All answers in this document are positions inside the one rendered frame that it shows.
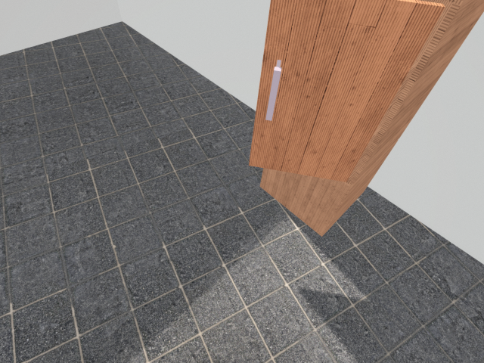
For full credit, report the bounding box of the cupboard door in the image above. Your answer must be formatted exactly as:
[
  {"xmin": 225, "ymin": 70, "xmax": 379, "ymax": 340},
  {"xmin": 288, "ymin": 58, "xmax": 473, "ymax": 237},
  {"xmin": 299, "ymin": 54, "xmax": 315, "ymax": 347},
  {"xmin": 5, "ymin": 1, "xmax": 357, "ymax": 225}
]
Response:
[{"xmin": 249, "ymin": 0, "xmax": 445, "ymax": 182}]

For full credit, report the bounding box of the handle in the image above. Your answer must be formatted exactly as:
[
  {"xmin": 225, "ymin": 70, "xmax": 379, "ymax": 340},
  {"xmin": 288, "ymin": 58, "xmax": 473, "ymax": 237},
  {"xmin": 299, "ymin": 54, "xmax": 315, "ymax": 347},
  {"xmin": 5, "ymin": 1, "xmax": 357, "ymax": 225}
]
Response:
[{"xmin": 265, "ymin": 60, "xmax": 282, "ymax": 121}]

